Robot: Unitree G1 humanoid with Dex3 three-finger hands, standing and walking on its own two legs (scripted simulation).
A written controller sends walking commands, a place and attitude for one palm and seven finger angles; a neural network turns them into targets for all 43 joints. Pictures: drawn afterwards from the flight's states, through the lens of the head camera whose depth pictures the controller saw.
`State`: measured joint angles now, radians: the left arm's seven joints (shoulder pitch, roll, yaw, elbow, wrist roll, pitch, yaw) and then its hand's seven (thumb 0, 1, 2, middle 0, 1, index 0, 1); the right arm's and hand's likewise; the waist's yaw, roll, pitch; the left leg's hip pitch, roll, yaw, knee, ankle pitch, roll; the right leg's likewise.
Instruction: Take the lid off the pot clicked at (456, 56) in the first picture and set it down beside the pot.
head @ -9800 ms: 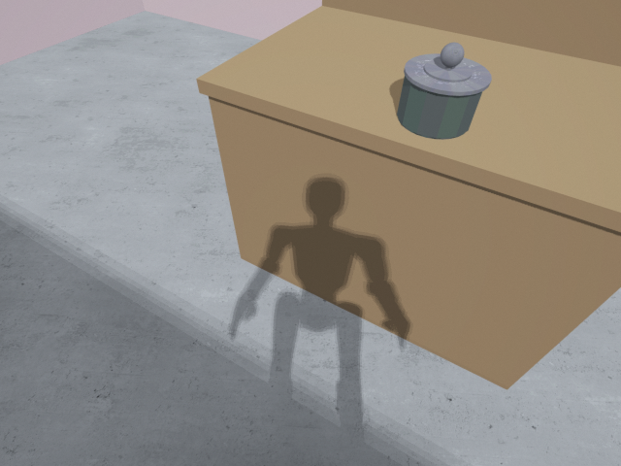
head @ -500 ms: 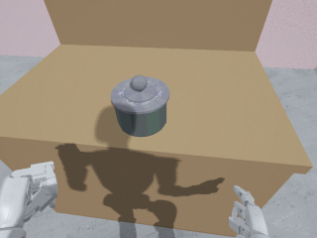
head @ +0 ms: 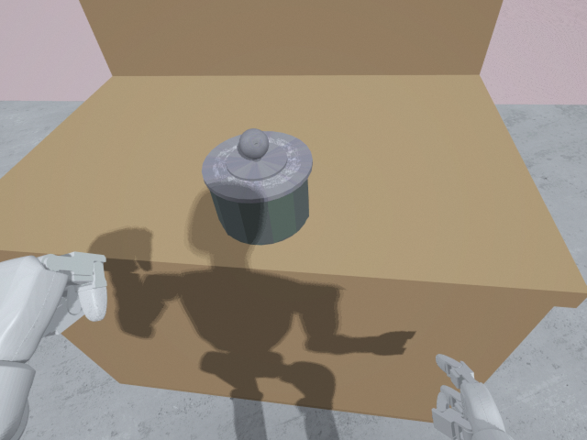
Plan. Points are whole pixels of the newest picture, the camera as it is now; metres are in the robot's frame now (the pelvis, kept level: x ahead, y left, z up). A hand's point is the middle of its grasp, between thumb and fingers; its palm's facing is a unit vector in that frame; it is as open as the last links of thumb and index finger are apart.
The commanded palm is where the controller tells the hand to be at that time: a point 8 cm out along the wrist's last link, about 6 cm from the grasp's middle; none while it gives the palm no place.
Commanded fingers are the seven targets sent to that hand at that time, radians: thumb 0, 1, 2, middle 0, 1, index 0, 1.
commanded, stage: reach forward and open the fingers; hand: left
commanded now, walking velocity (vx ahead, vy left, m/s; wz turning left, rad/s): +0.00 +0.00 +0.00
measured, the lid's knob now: (254, 143) +0.48 +0.13 +0.17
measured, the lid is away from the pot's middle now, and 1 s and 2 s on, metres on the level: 0.00 0.00 0.00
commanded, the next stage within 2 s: move the open hand above the knob in 1.22 s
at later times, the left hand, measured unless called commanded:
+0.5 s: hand (48, 274) +0.21 +0.28 +0.20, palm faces -0.10 +0.03 -0.99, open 5.8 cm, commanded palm +0.19 +0.27 +0.27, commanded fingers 0.00 -0.16 1.55 -0.95 -0.29 -0.95 -0.29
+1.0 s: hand (56, 205) +0.25 +0.26 +0.25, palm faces +0.06 +0.07 -1.00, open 9.7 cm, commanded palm +0.22 +0.26 +0.32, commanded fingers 0.00 -0.35 1.68 -0.89 -0.08 -0.89 -0.08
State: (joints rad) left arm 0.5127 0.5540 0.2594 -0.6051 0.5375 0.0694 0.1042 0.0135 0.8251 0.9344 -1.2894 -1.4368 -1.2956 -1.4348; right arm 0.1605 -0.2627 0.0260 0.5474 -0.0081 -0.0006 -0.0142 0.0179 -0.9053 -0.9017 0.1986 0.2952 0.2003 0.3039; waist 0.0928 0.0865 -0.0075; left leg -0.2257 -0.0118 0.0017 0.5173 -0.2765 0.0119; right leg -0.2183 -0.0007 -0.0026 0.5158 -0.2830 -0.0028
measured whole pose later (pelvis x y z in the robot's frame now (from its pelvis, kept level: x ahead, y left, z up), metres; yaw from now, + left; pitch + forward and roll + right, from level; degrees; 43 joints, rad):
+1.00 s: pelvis -0.06 +0.01 +0.00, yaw +2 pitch -3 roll +1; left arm -0.36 0.78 0.06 -0.15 0.72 0.10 -0.46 0.00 -0.34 1.64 -0.90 -0.10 -0.90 -0.10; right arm 0.12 -0.29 0.05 0.55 0.07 0.01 -0.01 0.02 -0.91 -0.90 0.20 0.29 0.20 0.30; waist 0.07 0.13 0.00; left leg -0.27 -0.06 -0.01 0.48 -0.17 0.04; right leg -0.27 -0.05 -0.01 0.52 -0.21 0.02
